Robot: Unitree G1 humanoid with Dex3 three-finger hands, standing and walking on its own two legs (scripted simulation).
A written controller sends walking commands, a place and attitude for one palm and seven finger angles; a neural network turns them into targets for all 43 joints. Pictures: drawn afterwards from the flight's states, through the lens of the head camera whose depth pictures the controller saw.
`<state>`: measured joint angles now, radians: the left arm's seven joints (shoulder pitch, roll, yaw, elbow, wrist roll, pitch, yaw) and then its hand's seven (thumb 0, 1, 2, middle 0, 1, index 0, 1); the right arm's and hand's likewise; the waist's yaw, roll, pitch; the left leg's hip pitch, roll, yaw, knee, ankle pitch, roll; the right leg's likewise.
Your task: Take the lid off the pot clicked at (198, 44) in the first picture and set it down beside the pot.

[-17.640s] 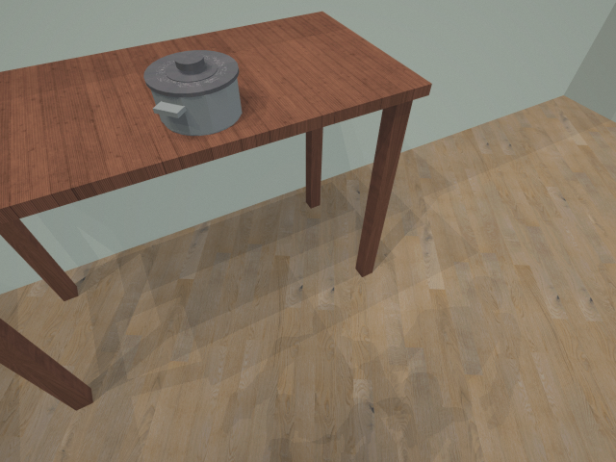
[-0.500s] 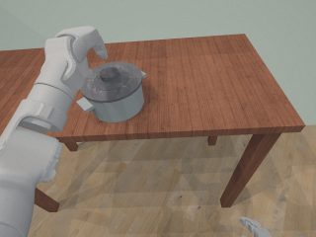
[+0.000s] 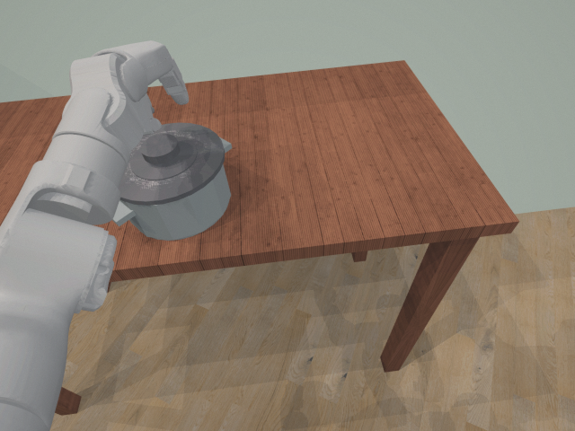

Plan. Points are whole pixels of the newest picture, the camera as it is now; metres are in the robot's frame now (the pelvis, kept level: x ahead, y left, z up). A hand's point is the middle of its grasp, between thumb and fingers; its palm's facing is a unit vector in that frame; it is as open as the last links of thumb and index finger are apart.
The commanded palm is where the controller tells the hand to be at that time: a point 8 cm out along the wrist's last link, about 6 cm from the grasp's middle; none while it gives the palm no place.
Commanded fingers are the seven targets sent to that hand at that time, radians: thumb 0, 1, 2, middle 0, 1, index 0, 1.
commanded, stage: move the open hand above the knob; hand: left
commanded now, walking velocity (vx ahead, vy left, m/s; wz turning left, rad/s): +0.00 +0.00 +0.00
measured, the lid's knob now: (160, 148) +0.49 +0.17 +0.16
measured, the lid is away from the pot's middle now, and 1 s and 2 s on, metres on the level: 0.01 0.01 0.01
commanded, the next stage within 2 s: lower the open fingers around the knob in 0.52 s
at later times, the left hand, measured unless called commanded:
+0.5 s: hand (130, 125) +0.45 +0.18 +0.22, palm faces -0.25 -0.06 -0.97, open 9.9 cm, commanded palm +0.44 +0.18 +0.29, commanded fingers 0.00 -0.39 1.72 -0.88 -0.08 -0.88 -0.08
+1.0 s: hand (151, 133) +0.46 +0.16 +0.21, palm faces -0.33 -0.12 -0.94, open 9.9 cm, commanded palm +0.44 +0.17 +0.26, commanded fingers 0.00 -0.39 1.72 -0.88 -0.08 -0.88 -0.08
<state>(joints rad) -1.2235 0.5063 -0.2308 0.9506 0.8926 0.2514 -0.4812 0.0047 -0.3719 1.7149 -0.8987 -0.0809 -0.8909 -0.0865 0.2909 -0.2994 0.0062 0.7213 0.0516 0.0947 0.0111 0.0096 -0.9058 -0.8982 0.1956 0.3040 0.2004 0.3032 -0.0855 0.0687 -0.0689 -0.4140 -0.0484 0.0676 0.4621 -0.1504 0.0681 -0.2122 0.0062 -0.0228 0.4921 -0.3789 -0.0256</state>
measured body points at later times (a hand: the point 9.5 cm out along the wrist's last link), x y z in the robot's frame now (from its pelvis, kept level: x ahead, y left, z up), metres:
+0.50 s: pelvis -0.01 +0.00 +0.00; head +0.01 -0.03 +0.45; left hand +0.46 +0.18 +0.28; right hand +0.13 -0.25 -0.13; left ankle +0.05 +0.08 -0.73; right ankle -0.08 -0.10 -0.73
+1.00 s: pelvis -0.01 +0.01 +0.00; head +0.00 -0.01 +0.45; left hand +0.47 +0.16 +0.26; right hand +0.06 -0.25 -0.14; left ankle +0.05 +0.08 -0.73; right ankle -0.08 -0.10 -0.73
